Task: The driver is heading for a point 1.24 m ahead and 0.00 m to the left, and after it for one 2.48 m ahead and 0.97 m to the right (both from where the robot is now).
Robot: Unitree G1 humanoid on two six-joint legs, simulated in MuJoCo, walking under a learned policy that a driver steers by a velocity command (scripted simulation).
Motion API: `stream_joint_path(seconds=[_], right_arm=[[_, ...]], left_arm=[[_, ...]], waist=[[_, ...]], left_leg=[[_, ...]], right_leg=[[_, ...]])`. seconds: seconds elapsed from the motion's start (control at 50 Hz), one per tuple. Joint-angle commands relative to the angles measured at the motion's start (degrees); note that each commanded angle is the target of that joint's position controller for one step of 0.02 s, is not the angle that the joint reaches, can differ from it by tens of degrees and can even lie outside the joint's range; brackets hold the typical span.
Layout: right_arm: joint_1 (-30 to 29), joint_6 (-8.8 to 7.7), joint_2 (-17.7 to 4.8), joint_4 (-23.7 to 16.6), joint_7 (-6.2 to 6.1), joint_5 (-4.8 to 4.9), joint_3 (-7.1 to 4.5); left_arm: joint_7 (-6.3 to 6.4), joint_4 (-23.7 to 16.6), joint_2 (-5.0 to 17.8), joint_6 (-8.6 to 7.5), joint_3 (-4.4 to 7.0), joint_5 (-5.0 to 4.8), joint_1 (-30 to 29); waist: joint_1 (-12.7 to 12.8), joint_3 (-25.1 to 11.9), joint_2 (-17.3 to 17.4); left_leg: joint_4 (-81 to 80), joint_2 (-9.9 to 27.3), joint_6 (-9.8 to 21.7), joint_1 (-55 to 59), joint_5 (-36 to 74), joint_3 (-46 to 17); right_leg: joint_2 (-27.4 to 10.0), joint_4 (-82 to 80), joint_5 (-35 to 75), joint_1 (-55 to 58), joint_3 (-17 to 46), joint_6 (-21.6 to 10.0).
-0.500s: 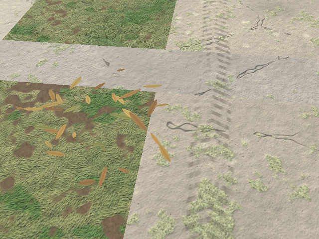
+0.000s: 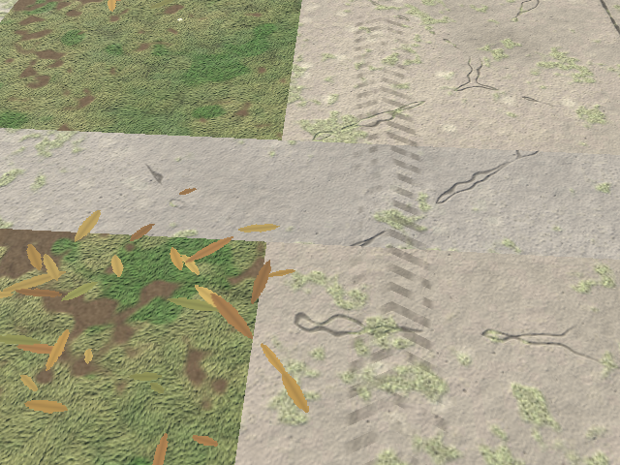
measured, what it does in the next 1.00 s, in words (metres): walks ahead: right foot, then left foot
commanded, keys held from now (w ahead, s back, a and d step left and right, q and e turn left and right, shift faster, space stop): w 1.00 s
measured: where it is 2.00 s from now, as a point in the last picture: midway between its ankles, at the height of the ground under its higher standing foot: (319, 261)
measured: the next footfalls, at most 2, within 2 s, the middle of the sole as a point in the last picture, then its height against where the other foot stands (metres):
right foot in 0.30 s outside the picture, level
left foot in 0.86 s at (280, 409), level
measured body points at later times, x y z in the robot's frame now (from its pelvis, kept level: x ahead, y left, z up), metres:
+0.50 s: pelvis +0.28 -0.08 +0.00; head +0.29 -0.10 +0.45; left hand +0.33 +0.18 -0.12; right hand +0.37 -0.35 -0.14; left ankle +0.29 +0.08 -0.66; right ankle +0.29 -0.16 -0.74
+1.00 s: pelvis +0.55 -0.01 -0.01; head +0.58 +0.00 +0.44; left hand +0.59 +0.25 -0.15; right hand +0.66 -0.27 -0.13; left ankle +0.61 +0.07 -0.74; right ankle +0.47 -0.17 -0.65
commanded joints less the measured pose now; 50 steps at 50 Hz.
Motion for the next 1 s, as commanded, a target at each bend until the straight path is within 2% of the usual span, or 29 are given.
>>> stream_joint_path(seconds=[0.02, 0.1, 0.16, 0.2, 0.24, 0.26, 0.28, 0.3, 0.32, 0.34, 0.36, 0.38, 0.4, 0.42, 0.46, 0.5, 0.56, 0.64, 0.74, 0.8, 0.82, 0.84, 0.86, 0.88, 0.9, 0.92, 0.94, 0.96, 1.0], right_arm=[[-2.3, -0.98, -7.6, -3.2, -1.13, 0.10, -1.22], [2.3, -0.24, -9.2, -2.2, -1.95, 1.01, -1.49], [5.4, 0.38, -9.7, -0.9, -1.98, 1.47, -1.66], [6.5, 0.97, -9.7, -0.2, -2.09, 1.51, -1.81], [5.9, 1.58, -10.4, -0.2, -2.22, 1.54, -2.16], [4.7, 1.89, -10.8, -0.4, -2.25, 1.50, -2.25], [3.7, 2.21, -10.1, -0.8, -2.23, 1.22, -1.93], [3.1, 2.17, -7.8, -2.1, -2.20, 0.37, -0.93], [9.1, 0.87, -1.1, -3.1, -1.66, 0.19, 1.14], [9.0, -0.71, -3.7, -2.1, -1.35, 1.21, 0.70], [3.7, -1.50, -9.0, -3.6, -1.14, 2.72, -0.73], [-0.1, -1.57, -9.4, -4.6, -1.37, 2.76, -0.88], [-2.0, -1.17, -8.5, -4.8, -1.75, 1.96, -1.10], [-1.5, -0.32, -7.7, -4.8, -2.04, 1.39, -1.44], [0.5, 1.15, -5.0, -4.1, -2.18, 1.17, -1.26], [-1.5, 1.70, -5.1, -5.1, -2.37, 0.90, -1.51], [-8.3, 1.61, -4.7, -7.5, -2.30, 0.53, -1.65], [-16.5, 1.16, -3.7, -9.7, -1.60, 0.90, -1.23], [-23.4, 0.52, -4.1, -12.5, -0.13, 1.47, -0.93], [-21.2, -0.07, -5.7, -12.7, 0.61, 1.51, -1.50], [-17.3, -0.19, -7.0, -11.7, 0.53, 1.44, -2.22], [-8.5, -0.18, -9.2, -8.9, 0.22, 1.36, -3.59], [2.5, -0.10, -13.2, -6.2, -0.32, 0.87, -4.95], [8.7, 0.31, -18.1, -4.7, -0.41, 0.27, -6.13], [8.2, 0.29, -13.4, -4.9, -0.30, 0.58, -4.59], [3.1, 0.12, -10.8, -5.6, -0.36, 0.97, -3.74], [-2.6, 0.11, -9.0, -7.0, -0.36, 0.94, -3.10], [-6.0, 0.04, -7.2, -7.4, -0.09, 0.46, -2.58], [-7.5, -0.29, -5.2, -6.8, 0.27, -0.24, -2.01]], left_arm=[[0.37, -2.5, 2.5, 0.23, 0.71, 0.69, 1.8], [-0.34, -4.9, 1.6, -0.41, 0.33, 0.16, -7.4], [-1.29, -6.5, 1.9, -0.58, 0.11, -0.43, -12.4], [-2.08, -7.7, 2.5, -0.94, 0.15, -0.59, -14.4], [-2.66, -8.0, 3.7, -1.46, 0.56, -0.59, -12.9], [-2.73, -7.4, 4.8, -1.69, 1.14, -0.53, -9.7], [-2.55, -5.1, 6.9, -1.82, 2.41, -0.43, -2.1], [-2.10, -2.2, 11.2, -1.93, 3.96, -0.04, 9.7], [-2.00, -0.7, 17.7, -1.40, 5.57, 0.84, 17.0], [-2.24, -0.4, 12.9, -1.35, 4.25, 0.70, 17.8], [-2.23, -1.4, 9.4, -1.46, 3.06, 0.37, 12.3], [-2.25, -2.8, 7.3, -1.32, 2.29, 0.28, 6.5], [-2.55, -3.4, 5.5, -1.23, 1.68, 0.46, 2.7], [-2.80, -3.4, 4.1, -1.37, 1.25, 0.80, 1.1], [-3.04, -2.0, 4.1, -1.64, 1.32, 0.98, 2.2], [-2.59, -0.6, 5.8, -1.81, 1.77, 1.04, 4.4], [-1.57, 0.7, 6.4, -1.26, 1.88, 0.87, 7.3], [-0.81, 2.1, 7.4, -0.84, 1.97, 0.31, 10.4], [-0.36, 4.8, 7.9, 0.25, 2.40, -0.21, 14.3], [-0.04, 4.9, 8.9, 1.01, 2.94, -0.34, 12.8], [-0.02, 4.7, 9.4, 1.27, 3.07, -0.27, 11.6], [-0.06, 4.4, 8.5, 1.62, 2.72, -0.04, 10.6], [-0.10, 3.2, 6.9, 1.61, 1.87, 0.67, 10.6], [-0.86, 2.9, -0.4, 0.38, -0.26, 0.73, 17.6], [-1.13, 3.8, 2.4, -1.23, 0.27, -0.14, 16.1], [-1.33, 1.8, 7.0, -2.06, 1.55, -1.73, 10.5], [-0.97, 0.7, 7.4, -2.25, 1.64, -1.82, 6.7], [-0.48, 0.5, 7.0, -1.93, 2.01, -0.91, 4.7], [-0.14, 1.0, 4.6, -0.23, 2.24, -0.41, 7.2]], waist=[[2.7, 3.1, 4.3], [-0.7, 3.1, 4.4], [-2.6, 4.2, 5.0], [-2.7, 4.7, 5.3], [-1.2, 3.8, 6.1], [1.0, 2.1, 6.7], [4.9, -2.3, 6.1], [9.3, -10.7, 2.8], [8.2, -18.9, -11.8], [8.6, -22.3, -12.3], [7.4, -13.3, -8.3], [5.7, -8.5, -4.1], [4.0, -4.7, -1.1], [2.1, -2.9, -1.9], [0.7, -1.8, -2.5], [0.4, -0.4, -1.4], [1.8, 1.1, -0.9], [4.3, 3.0, -1.1], [5.8, 5.6, -1.2], [3.4, 3.7, -2.2], [1.0, 1.0, -3.1], [-3.2, -4.0, -2.5], [-7.0, -12.0, 1.6], [-4.5, -20.3, 16.0], [-5.3, -22.3, 15.2], [-4.2, -13.6, 12.3], [-2.3, -8.2, 7.6], [-0.6, -4.4, 4.8], [2.5, -2.9, 7.3]], left_leg=[[-11.5, 16.0, 9.8, -5.9, 4.3, -11.9], [-10.5, 15.1, 7.2, -1.1, 5.0, -9.1], [-8.6, 16.9, 6.9, 4.2, 3.4, -9.4], [-6.4, 18.8, 6.4, 8.4, 3.6, -10.3], [-3.2, 20.1, 5.5, 10.8, 6.8, -11.0], [0.6, 19.6, 4.7, 10.9, 13.8, -10.4], [9.6, 16.8, 3.4, 9.7, 23.1, -8.0], [25.5, 13.3, 1.3, 1.0, 20.2, -4.7], [48.7, 3.4, -3.3, -23.5, -2.9, -0.8], [57.9, 2.7, -2.7, -31.6, -24.1, -9.6], [61.0, 6.4, -1.4, -36.4, -20.6, -10.4], [59.1, 9.7, -1.1, -35.0, -14.9, -8.7], [55.3, 11.6, -1.4, -32.7, -10.8, -7.8], [51.8, 13.3, -1.6, -29.1, -8.1, -7.9], [49.3, 13.5, -2.4, -25.6, -5.5, -6.9], [45.7, 13.7, -3.3, -28.3, -1.8, -6.7], [35.8, 13.7, -4.2, -32.6, 5.8, -6.5], [22.8, 11.7, -4.1, -30.2, 13.7, -4.5], [15.6, 10.6, -2.6, -31.9, 10.1, -4.5], [13.3, 8.7, -0.5, -25.6, 4.1, -3.0], [12.9, 6.8, 0.4, -18.7, 2.9, -1.3], [12.2, 4.7, 1.8, -7.0, 3.4, 0.2], [13.9, 12.0, 5.1, 11.1, 4.7, -7.9], [9.0, 26.1, 14.4, 32.8, -5.9, -35.1], [1.7, 27.5, 14.1, 33.4, -9.4, -46.0], [1.0, 25.8, 10.9, 26.0, -9.1, -37.5], [-0.3, 23.9, 9.1, 16.5, -4.3, -29.6], [-2.3, 21.5, 8.1, 8.3, 0.0, -24.1], [-5.9, 18.3, 7.3, 0.4, 2.8, -17.9]], right_leg=[[-2.4, -8.3, 9.2, -1.2, 0.1, 1.5], [0.3, -24.7, 17.5, 0.7, -2.1, 2.0], [1.4, -30.4, 16.1, 0.8, -2.7, 2.0], [1.9, -33.1, 12.4, 0.4, -2.4, 0.8], [2.9, -35.5, 7.8, 3.8, -3.0, -0.8], [4.3, -36.7, 6.2, 9.0, -4.2, -1.8], [6.2, -37.9, 5.9, 19.0, -5.7, -3.3], [0.5, -36.3, 7.2, 36.1, 0.6, -6.6], [-13.7, -40.0, 1.1, 59.1, 25.8, -15.7], [-16.3, -47.6, -3.9, 61.2, 39.7, -17.5], [-14.4, -48.0, -4.0, 53.8, 31.3, -14.1], [-12.0, -49.1, 0.2, 45.2, 22.7, -12.1], [-9.3, -51.4, 4.1, 37.6, 16.9, -11.0], [-7.0, -53.4, 6.6, 32.5, 12.5, -9.8], [-5.1, -55.8, 11.4, 28.2, 8.2, -10.2], [-4.9, -56.9, 16.5, 28.2, 5.5, -10.9], [-4.7, -57.7, 18.6, 30.7, 3.3, -10.4], [-3.7, -58.9, 14.6, 32.2, 0.5, -9.0], [-7.1, -56.0, 14.6, 40.8, 1.0, -8.6], [-8.2, -51.1, 23.8, 43.5, 0.8, -7.3], [-7.4, -46.5, 33.3, 43.1, -0.1, -6.5], [-4.4, -36.5, 40.0, 40.6, -2.3, -5.2], [-1.2, -20.3, 30.2, 29.5, -4.6, -3.2], [9.5, 2.8, -1.2, 5.2, -5.3, 1.1], [9.8, 10.9, -20.7, -1.7, 4.0, 0.1], [6.4, 13.2, -17.4, -6.3, 3.8, -1.0], [3.0, 10.8, -11.6, -5.0, 1.8, -1.4], [1.0, 7.3, -7.6, -2.4, 0.9, -1.2], [-1.2, 2.7, -3.7, 4.1, 1.1, -1.0]])
Velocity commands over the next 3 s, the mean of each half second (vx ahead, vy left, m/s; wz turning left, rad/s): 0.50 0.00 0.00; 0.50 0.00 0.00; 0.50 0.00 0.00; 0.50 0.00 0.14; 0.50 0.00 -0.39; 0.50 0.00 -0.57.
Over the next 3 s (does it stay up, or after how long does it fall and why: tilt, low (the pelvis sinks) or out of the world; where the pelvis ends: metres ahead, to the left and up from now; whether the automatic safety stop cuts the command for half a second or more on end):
stays up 1.66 -0.08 -0.01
